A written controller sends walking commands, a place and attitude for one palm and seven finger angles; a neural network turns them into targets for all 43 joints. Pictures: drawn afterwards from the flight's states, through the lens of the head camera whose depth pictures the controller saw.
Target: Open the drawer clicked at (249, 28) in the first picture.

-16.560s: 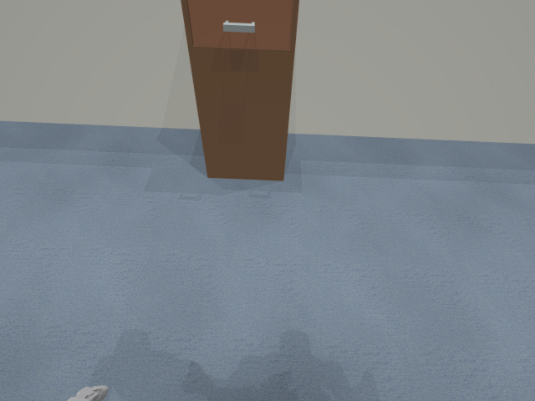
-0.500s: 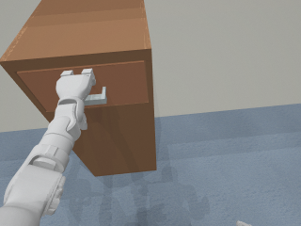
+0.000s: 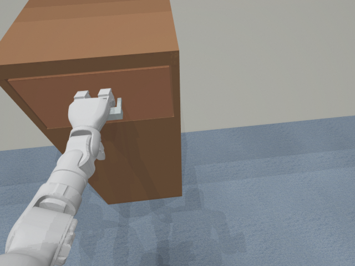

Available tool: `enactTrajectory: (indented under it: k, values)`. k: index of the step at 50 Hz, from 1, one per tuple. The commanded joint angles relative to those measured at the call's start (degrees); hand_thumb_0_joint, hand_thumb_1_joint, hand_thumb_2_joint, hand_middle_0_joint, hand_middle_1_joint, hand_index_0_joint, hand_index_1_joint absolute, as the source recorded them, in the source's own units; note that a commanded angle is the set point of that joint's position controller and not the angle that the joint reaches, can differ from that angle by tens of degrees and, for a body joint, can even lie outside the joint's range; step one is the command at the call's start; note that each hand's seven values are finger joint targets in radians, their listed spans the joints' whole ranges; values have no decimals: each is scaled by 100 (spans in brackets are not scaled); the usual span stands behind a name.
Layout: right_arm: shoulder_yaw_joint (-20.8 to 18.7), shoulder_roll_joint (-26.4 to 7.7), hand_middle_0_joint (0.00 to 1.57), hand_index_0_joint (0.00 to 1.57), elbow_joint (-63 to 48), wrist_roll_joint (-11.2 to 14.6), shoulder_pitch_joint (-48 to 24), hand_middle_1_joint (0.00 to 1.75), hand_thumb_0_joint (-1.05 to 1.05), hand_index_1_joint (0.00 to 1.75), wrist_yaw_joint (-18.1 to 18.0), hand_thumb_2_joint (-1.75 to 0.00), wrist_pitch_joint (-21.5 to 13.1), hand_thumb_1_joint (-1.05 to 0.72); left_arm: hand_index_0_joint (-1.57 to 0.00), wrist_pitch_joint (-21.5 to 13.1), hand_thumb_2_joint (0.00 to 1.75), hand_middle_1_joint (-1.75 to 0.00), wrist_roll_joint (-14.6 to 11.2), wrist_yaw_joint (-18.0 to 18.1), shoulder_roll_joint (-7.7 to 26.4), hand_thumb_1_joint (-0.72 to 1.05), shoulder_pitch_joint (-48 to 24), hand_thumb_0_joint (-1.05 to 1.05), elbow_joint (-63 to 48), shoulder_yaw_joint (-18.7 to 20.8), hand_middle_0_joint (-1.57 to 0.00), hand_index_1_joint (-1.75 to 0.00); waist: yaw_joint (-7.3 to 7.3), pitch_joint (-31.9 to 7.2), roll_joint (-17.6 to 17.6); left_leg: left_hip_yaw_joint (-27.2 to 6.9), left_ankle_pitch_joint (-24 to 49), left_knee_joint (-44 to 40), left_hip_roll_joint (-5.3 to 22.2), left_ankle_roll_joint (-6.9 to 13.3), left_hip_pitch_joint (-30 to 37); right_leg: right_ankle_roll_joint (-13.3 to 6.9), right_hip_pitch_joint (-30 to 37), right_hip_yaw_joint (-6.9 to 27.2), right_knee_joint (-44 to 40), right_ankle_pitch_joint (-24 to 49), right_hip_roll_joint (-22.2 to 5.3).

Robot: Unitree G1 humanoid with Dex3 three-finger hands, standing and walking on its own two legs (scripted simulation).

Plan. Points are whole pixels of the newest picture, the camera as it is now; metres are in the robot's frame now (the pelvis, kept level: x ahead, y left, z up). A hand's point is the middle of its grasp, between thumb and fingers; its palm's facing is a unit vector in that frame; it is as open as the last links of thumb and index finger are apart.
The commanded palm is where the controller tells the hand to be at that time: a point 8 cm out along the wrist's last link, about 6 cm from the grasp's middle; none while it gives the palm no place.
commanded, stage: lower the fingers behind the handle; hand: left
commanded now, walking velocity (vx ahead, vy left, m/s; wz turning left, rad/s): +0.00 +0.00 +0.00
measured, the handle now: (100, 109) +0.49 +0.21 +0.06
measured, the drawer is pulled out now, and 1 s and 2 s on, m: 0.00 0.00 0.02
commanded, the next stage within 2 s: close the thumb around the handle in 0.70 s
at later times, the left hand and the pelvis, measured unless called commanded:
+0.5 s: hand (99, 129) +0.44 +0.21 +0.03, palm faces +0.01 +0.00 -1.00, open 13.9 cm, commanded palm +0.41 +0.22 +0.09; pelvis -0.01 +0.00 -0.01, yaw -1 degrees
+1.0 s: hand (100, 128) +0.44 +0.21 +0.03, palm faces -0.01 +0.00 -1.00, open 12.8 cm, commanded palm +0.42 +0.21 +0.09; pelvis -0.01 +0.00 +0.00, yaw -1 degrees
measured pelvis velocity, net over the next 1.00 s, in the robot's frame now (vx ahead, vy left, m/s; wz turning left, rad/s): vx -0.01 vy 0.00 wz -0.01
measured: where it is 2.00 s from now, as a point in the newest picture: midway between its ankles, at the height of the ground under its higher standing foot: outside the picture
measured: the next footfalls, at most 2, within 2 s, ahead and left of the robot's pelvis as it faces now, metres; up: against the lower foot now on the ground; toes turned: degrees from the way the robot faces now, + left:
none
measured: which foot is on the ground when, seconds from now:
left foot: down 0.00-1.00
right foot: down 0.00-1.00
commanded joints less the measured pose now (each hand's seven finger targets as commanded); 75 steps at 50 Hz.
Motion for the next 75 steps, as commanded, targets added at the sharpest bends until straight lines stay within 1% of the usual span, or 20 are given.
enactTrajectory:
  k: [1, 6, 10, 14, 17, 20, 23, 30, 34, 40, 49, 51, 57, 61, 63, 65, 67, 69, 72, 75]
  values:
    - [-178, -794, 20, 20, -541, 21, 183, 30, 0, 30, -92, -90, -111, -90, -30, 291, 30, -120, 45, 116, 1206, -50, -2489, 0, -774, 397, -30, -120, -146, -2006, -351, 392, 2687, -278, 78, 74, 1033, -190, 1296, -361, -248, 2242, 39]
    - [-92, -807, 20, 20, -616, 50, 149, 30, 0, 30, -200, -90, -61, -90, -30, 315, 30, -120, 115, -116, 1309, -50, -2301, 0, -150, 374, -30, -120, -153, -1384, -563, 443, 1940, -434, 52, 111, 581, -176, 1214, -325, -389, 1780, -10]
    - [-71, -785, 20, 20, -705, 42, 196, 30, 0, 30, -222, -90, -68, -90, -30, 170, 30, -120, 141, -213, 1124, -50, -2157, 0, -30, 224, -30, -120, -132, -1344, -471, 469, 1815, -404, 46, 114, 531, -192, 1093, -310, -373, 1641, -13]
    - [-82, -785, 20, 20, -785, 28, 262, 30, 0, 30, -245, -90, -112, -90, -30, -107, 30, -120, 86, -187, 1377, -50, -2116, 0, -204, 477, -30, -120, -92, -1566, -515, 472, 1717, -316, 43, 124, 402, -179, 1161, -258, -287, 1625, -24]
    - [-145, -750, 20, 20, -773, -6, 301, 30, 0, 30, -243, -90, -194, -90, -30, -416, 30, -120, 176, 44, 1527, -50, -2590, 0, -706, 624, -30, -120, -112, -1909, -185, 425, 1810, -193, 49, 119, 507, -206, 1035, -241, -163, 1572, -4]
    - [-186, -736, 20, 20, -674, -19, 394, 30, 0, 30, -165, -90, -255, -90, -30, -287, 30, -120, 244, 242, 1158, -50, -2356, 0, -515, 417, -30, -120, -127, -1938, 16, 432, 2085, -106, 87, 77, 644, -225, 759, -316, -85, 1663, 43]
    - [-215, -773, 20, 20, -616, -23, 444, 30, 0, 30, -133, -90, -249, -90, -30, -188, 30, -120, 195, 371, 1426, -50, -2514, 0, -581, 628, -30, -120, -137, -2209, -77, 432, 2276, -44, 81, 79, 636, -206, 955, -284, -32, 1906, 47]
    - [-170, -800, 20, 20, -564, 23, 388, 30, 0, 30, -132, -90, -212, -90, -30, 144, 30, -120, 98, 326, 1384, -50, -2534, 0, -297, 540, -30, -120, -187, -1885, -343, 453, 2016, -191, 60, 116, 477, -171, 1103, -291, -182, 1845, 37]
    - [-159, -792, 20, 20, -600, 16, 343, 30, 0, 30, -162, -90, -188, -90, -30, 134, 30, -120, 168, 243, 1545, -50, -2298, 0, -311, 660, -30, -120, -66, -1961, -223, 465, 2096, -234, 56, 111, 511, -187, 1236, -265, -178, 1909, 24]
    - [-151, -772, 20, 20, -632, 25, 344, 30, 0, 30, -171, -90, -246, -90, -30, -23, 30, -120, 146, 174, 1190, -50, -2523, 0, -417, 369, -30, -120, -191, -1710, -187, 419, 1923, -265, 98, 114, 662, -197, 895, -315, -246, 1581, 43]
    - [-148, -791, 20, 20, -570, 13, 417, 30, 0, 30, -181, -90, -268, -90, -34, 0, 52, -125, 191, 245, 1340, 0, -2638, 0, -157, 465, -34, -125, -243, -1769, -408, 424, 1830, -179, 57, 131, 463, -173, 915, -277, -210, 1621, 32]
    - [-155, -780, 20, 20, -562, 9, 412, 30, 0, 30, -175, -90, -261, -90, -34, 31, 56, -127, 188, 256, 1239, 12, -2772, 0, -250, 358, -34, -127, -258, -1867, -252, 444, 1941, -166, 57, 119, 560, -175, 897, -283, -199, 1703, 28]
    - [-124, -813, 20, 20, -564, 12, 390, 30, 0, 30, -195, -90, -204, -90, -37, 144, 71, -130, 159, 189, 1540, 45, -2745, 0, -69, 563, -37, -130, -233, -1841, -381, 459, 1880, -191, 34, 130, 399, -162, 1111, -249, -233, 1768, 12]
    - [-119, -779, 20, 20, -645, 17, 354, 30, 0, 30, -211, -90, -181, -90, -38, 122, 80, -133, 134, 138, 1536, 68, -2406, 0, -154, 605, -38, -133, -101, -1978, -272, 495, 2021, -203, 36, 120, 479, -168, 1254, -256, -194, 1921, 10]
    - [-115, -792, 20, 20, -630, 17, 369, 30, 0, 30, -212, -90, -188, -90, -39, 75, 85, -134, 103, 112, 1478, 79, -2531, 0, -192, 550, -39, -134, -181, -1794, -350, 473, 1962, -226, 57, 130, 464, -157, 1143, -268, -241, 1853, 9]
    - [-108, -783, 20, 20, -681, 29, 340, 30, 0, 30, -214, -90, -185, -90, -40, 35, 90, -135, 98, 98, 1473, 90, -2219, 0, -141, 594, -40, -135, -100, -1764, -430, 475, 1875, -242, 41, 130, 395, -164, 1210, -259, -250, 1789, 11]
    - [-133, -788, 20, 20, -702, 23, 324, 30, 0, 30, -212, -90, -213, -90, -40, -76, 90, -135, 89, 93, 1490, 90, -2389, 0, -364, 611, -40, -135, -130, -1859, -361, 464, 1969, -222, 47, 135, 479, -170, 1227, -250, -244, 1852, 13]
    - [-147, -764, 20, 20, -712, 5, 346, 30, 0, 30, -201, -90, -227, -90, -40, -148, 90, -135, 144, 142, 1572, 90, -2187, 0, -490, 705, -40, -135, -33, -2026, -167, 483, 2113, -193, 51, 125, 560, -187, 1264, -239, -174, 1964, 16]
    - [-178, -766, 20, 20, -707, -4, 339, 30, 0, 30, -164, -90, -245, -90, -40, -184, 90, -135, 143, 178, 1346, 90, -2016, 0, -618, 609, -40, -135, -48, -2071, -232, 471, 2346, -161, 72, 112, 630, -189, 1250, -257, -164, 2119, 34]
    - [-200, -766, 20, 20, -704, 1, 330, 30, 0, 30, -126, -90, -262, -90, -40, -171, 90, -135, 121, 272, 1460, 90, -1791, 0, -765, 769, -40, -135, 27, -2116, -199, 463, 2517, -142, 92, 97, 694, -194, 1276, -271, -119, 2216, 45]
